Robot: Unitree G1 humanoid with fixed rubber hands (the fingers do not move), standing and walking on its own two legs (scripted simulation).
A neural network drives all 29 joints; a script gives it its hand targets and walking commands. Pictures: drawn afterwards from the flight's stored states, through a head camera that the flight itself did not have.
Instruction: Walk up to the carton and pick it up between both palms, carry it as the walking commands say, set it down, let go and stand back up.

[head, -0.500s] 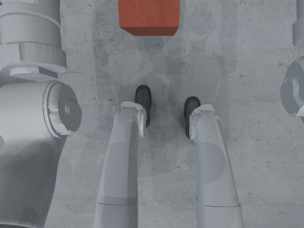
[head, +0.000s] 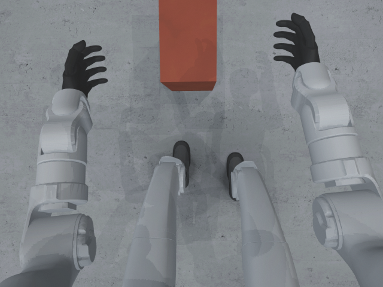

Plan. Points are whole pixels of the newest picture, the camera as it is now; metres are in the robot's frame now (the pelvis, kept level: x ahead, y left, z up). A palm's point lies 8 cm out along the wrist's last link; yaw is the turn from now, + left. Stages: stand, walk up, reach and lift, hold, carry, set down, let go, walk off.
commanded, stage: let go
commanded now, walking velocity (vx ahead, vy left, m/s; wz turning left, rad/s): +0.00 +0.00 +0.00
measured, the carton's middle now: (190, 50) +0.59 +0.07 -0.56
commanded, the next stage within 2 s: stand in 1.16 s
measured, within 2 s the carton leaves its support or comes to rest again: neither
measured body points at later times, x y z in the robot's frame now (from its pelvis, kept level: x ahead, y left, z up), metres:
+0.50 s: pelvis +0.05 +0.00 +0.06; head +0.16 +0.01 +0.49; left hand +0.24 +0.25 -0.04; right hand +0.29 -0.21 -0.05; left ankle +0.12 +0.11 -0.66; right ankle +0.07 -0.13 -0.66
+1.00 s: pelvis +0.09 +0.00 +0.08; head +0.13 +0.00 +0.52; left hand +0.24 +0.23 -0.01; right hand +0.25 -0.23 -0.02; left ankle +0.12 +0.11 -0.66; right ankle +0.07 -0.13 -0.66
